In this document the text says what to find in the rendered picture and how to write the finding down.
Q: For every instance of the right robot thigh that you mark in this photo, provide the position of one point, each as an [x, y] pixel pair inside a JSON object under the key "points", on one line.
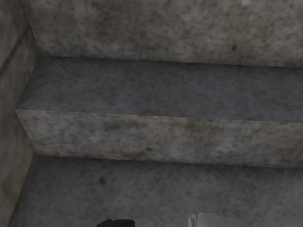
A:
{"points": [[206, 220]]}

